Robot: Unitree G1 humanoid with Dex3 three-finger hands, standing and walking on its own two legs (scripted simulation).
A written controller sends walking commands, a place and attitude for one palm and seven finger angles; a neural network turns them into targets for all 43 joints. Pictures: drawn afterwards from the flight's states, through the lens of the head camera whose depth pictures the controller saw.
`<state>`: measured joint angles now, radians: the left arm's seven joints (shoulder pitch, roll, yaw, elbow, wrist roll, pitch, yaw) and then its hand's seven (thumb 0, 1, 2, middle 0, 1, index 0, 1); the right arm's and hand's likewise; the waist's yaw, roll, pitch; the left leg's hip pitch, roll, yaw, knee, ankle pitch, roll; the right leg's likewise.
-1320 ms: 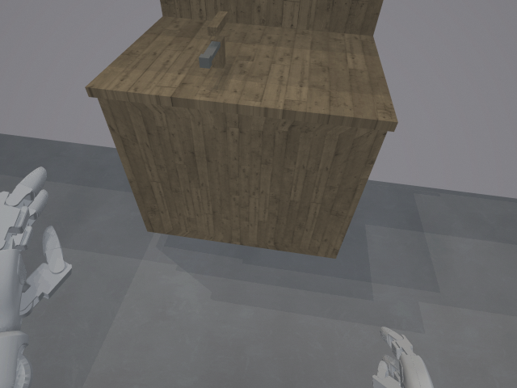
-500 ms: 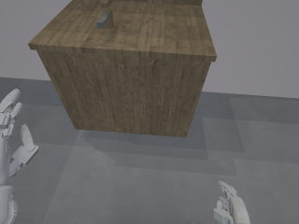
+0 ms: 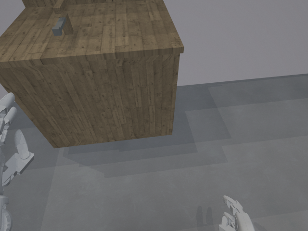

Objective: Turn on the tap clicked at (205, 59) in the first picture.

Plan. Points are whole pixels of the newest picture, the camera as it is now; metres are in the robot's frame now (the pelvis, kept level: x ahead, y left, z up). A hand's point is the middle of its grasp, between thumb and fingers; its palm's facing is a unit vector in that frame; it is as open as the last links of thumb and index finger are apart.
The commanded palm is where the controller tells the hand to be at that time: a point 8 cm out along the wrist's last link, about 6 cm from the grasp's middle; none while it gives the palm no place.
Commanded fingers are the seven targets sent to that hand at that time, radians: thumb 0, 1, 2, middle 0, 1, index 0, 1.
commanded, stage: turn to face it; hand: left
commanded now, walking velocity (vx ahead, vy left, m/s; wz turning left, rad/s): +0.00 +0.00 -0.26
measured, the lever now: (57, 31) +0.79 +0.49 +0.12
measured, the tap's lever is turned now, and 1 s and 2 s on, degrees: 0 0 0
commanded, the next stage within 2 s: take the last steps up to it in 0.10 s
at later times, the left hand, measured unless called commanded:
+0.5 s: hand (32, 150) +0.21 +0.24 +0.19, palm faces +0.37 -0.83 -0.42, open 7.4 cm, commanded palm +0.17 +0.27 +0.20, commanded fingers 0.00 0.90 0.90 -0.20 -0.30 -0.20 -0.30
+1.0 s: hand (47, 114) +0.29 +0.25 +0.19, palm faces +0.36 -0.83 -0.43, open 7.4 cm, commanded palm +0.24 +0.30 +0.20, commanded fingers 0.00 0.90 0.90 -0.20 -0.30 -0.20 -0.30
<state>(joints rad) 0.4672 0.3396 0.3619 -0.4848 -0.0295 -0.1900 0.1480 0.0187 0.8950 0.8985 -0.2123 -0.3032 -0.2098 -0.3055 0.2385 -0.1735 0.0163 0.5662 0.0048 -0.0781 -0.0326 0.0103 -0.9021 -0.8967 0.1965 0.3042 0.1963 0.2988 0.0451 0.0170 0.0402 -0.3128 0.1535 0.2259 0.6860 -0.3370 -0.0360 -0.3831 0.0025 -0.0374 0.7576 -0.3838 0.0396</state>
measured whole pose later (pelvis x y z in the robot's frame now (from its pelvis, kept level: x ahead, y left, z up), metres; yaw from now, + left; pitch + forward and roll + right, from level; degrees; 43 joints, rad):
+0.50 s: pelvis -0.01 +0.00 +0.02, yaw -4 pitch +0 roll -1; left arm 0.53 0.36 0.37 -0.42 0.01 -0.24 0.15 0.01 0.89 0.90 -0.22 -0.30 -0.22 -0.31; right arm 0.31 -0.23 -0.02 0.63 0.00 -0.06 -0.07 0.01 -0.90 -0.90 0.19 0.30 0.19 0.30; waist -0.03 0.01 -0.09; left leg -0.19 0.02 0.06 0.50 -0.31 0.03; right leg -0.42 0.02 -0.06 0.87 -0.42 0.00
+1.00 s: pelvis +0.07 +0.03 +0.01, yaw -4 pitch +0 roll +1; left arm 0.50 0.36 0.37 -0.53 0.00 -0.28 0.16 0.01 0.89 0.90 -0.22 -0.30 -0.22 -0.31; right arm 0.25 -0.26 -0.04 0.62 -0.01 -0.08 -0.07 0.01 -0.90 -0.90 0.20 0.30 0.20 0.30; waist 0.01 -0.02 0.04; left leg -0.30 0.07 0.12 0.52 -0.23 0.00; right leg -0.22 -0.12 -0.12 0.60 -0.37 0.03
